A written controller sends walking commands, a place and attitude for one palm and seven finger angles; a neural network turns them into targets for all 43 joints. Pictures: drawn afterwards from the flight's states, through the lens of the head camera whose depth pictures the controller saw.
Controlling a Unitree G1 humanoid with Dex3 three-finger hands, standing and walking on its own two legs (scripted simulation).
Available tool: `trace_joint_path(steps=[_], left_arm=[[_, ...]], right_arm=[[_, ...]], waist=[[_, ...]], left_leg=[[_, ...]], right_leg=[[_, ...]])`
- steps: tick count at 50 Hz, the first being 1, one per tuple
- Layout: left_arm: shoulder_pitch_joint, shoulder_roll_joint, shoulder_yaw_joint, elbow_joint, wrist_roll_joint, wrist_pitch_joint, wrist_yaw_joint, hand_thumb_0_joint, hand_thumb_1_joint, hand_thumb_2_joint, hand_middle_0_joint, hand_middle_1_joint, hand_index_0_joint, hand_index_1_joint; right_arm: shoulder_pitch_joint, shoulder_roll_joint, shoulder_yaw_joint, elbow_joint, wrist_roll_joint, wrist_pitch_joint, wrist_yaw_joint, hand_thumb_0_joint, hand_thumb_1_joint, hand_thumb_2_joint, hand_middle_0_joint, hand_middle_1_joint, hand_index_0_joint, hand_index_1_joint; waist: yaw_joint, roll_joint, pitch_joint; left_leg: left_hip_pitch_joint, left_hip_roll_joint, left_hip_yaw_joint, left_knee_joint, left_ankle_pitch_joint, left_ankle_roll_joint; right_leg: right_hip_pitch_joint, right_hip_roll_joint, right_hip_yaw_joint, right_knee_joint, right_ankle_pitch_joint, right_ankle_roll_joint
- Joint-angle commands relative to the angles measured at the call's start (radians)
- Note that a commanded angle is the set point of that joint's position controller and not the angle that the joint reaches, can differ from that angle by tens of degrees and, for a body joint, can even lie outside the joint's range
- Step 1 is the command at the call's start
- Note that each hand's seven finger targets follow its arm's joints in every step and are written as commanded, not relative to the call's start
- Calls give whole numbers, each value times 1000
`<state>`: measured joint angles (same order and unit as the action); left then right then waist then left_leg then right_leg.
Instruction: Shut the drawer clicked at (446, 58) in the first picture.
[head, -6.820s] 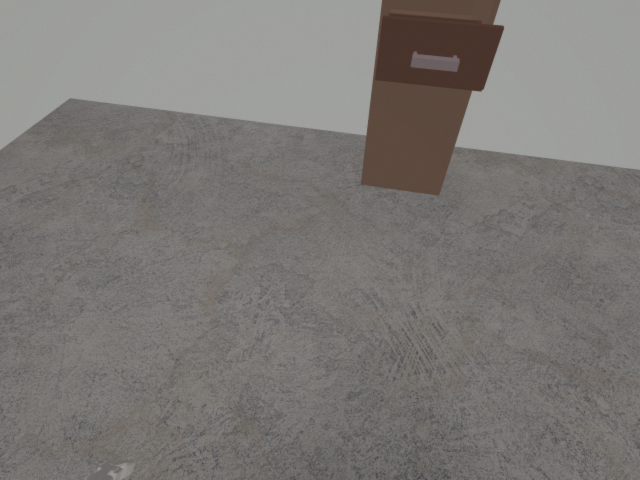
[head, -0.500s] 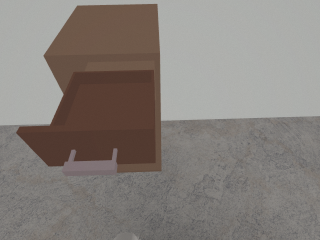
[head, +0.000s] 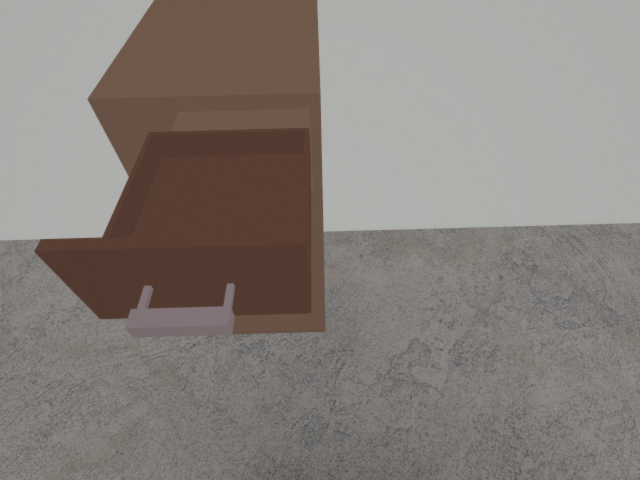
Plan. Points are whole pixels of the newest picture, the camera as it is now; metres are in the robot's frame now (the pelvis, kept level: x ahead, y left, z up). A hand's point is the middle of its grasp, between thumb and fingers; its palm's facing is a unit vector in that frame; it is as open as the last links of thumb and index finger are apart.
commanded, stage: come to a stop and stand still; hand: left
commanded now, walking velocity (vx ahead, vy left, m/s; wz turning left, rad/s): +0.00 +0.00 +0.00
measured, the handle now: (185, 306) +0.32 +0.22 +0.01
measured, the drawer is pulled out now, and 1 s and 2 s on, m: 0.30 0.30 0.29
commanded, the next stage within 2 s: look again from close up in 0.98 s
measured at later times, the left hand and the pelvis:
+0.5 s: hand out of the picture -0.01 +0.13 -0.17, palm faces +0.05 -0.99 -0.15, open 7.4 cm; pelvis +0.01 -0.02 +0.01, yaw +1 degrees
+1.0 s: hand out of the picture +0.00 +0.16 -0.17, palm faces +0.06 -0.99 -0.16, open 7.4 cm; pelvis +0.03 +0.01 +0.01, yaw +0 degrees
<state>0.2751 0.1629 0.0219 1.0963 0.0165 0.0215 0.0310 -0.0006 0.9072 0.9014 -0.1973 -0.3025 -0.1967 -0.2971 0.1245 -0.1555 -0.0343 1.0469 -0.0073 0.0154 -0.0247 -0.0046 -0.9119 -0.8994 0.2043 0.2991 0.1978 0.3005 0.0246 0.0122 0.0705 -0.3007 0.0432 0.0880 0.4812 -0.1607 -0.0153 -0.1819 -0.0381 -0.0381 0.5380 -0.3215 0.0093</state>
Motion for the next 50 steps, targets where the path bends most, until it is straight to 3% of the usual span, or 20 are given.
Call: trace_joint_path(steps=[1, 2, 4, 5, 8, 12, 17, 26, 39, 50], left_arm=[[27, 134, 11, -22, -2, -35, 8, 0, 900, 900, -200, -300, -200, -300], [13, 123, 9, -23, -2, -36, 9, 0, 900, 900, -200, -300, -200, -300], [15, 110, 3, -21, -3, -32, 9, 0, 900, 900, -200, -300, -200, -300], [20, 103, 1, -18, -4, -32, 9, 0, 900, 900, -200, -300, -200, -300], [32, 102, 5, -13, -7, -29, 10, 0, 900, 900, -200, -300, -200, -300], [41, 99, 9, -12, -8, -25, 10, 0, 900, 900, -200, -300, -200, -300], [63, 83, 9, 0, -12, -26, 7, 0, 900, 900, -200, -300, -200, -300], [102, 49, 5, 15, -13, -32, 13, 0, 900, 900, -200, -300, -200, -300], [129, 39, -1, 18, -6, -29, 19, 0, 900, 900, -200, -300, -200, -300], [132, 60, -1, 16, -5, -35, 17, 0, 900, 900, -200, -300, -200, -300]], right_arm=[[57, -68, -16, -18, 2, -3, 7, 0, -900, -900, 200, 300, 200, 300], [65, -71, -16, -8, -2, 2, 7, 0, -900, -900, 200, 300, 200, 300], [85, -72, -12, 15, -4, 3, 8, 0, -900, -900, 200, 300, 200, 300], [102, -73, -7, 28, -5, 2, 7, 0, -900, -900, 200, 300, 200, 300], [132, -71, -1, 53, -6, 4, 8, 0, -900, -900, 200, 300, 200, 300], [179, -60, 5, 76, -9, 5, 5, 0, -900, -900, 200, 300, 200, 300], [220, -44, 10, 94, -8, -4, -2, 0, -900, -900, 200, 300, 200, 300], [261, -43, 7, 110, -1, -23, -14, 0, -900, -900, 200, 300, 200, 300], [221, -49, 3, 103, 3, -25, -15, 0, -900, -900, 200, 300, 200, 300], [185, -76, 2, 79, 2, -31, -12, 0, -900, -900, 200, 300, 200, 300]], waist=[[-44, -165, -68], [-44, -211, -24], [-44, -180, 31], [-46, -141, 40], [-42, -98, 78], [-41, -48, 100], [-34, 19, 76], [-25, -14, -18], [-25, -19, 32], [-23, -3, 1]], left_leg=[[142, 32, -60, -44, -23, -3], [141, 37, -63, -39, -30, -3], [157, 44, -65, -53, -9, -2], [162, 50, -68, -62, 10, -1], [153, 55, -70, -65, -7, -4], [134, 55, -66, -57, -23, -6], [116, 61, -73, -71, 10, -5], [141, 81, -85, -72, 146, 6], [171, 84, -92, -91, 154, 21], [205, 78, -90, -105, 179, 26]], right_leg=[[-101, -155, 150, -230, 191, -59], [-139, -146, 149, -255, 130, -62], [-181, -128, 139, -288, 41, -61], [-183, -117, 135, -291, 17, -57], [-203, -104, 131, -322, -111, -54], [-207, -100, 132, -334, -167, -60], [-147, -85, 110, -298, -85, -61], [-21, -67, 56, -221, 180, -47], [-50, -63, 44, -218, 175, -26], [-23, -72, 48, -225, 199, -19]])
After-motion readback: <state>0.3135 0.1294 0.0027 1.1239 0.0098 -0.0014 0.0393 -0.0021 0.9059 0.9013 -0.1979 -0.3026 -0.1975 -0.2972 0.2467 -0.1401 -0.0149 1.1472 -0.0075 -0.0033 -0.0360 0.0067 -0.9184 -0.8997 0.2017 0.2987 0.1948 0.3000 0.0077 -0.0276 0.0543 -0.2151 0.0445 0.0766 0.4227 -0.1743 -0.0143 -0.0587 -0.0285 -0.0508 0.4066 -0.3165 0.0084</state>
